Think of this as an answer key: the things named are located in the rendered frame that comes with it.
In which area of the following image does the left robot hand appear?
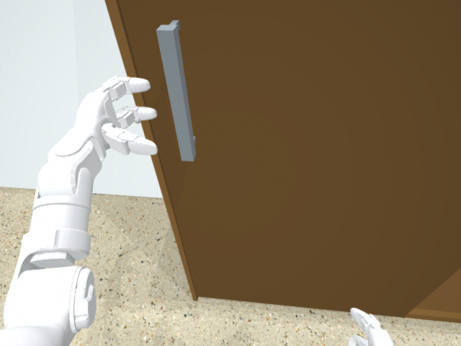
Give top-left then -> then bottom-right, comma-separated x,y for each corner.
74,76 -> 158,156

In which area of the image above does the handle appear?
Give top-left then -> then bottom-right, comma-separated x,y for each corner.
156,20 -> 196,161

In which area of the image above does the left robot upper arm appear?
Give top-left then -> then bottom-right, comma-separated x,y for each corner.
0,265 -> 97,346

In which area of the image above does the left robot forearm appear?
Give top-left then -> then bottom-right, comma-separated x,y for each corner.
3,127 -> 106,329

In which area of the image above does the right robot hand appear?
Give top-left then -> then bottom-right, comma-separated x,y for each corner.
348,308 -> 395,346

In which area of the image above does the wardrobe door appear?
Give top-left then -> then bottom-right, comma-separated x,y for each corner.
415,268 -> 461,313
119,0 -> 461,318

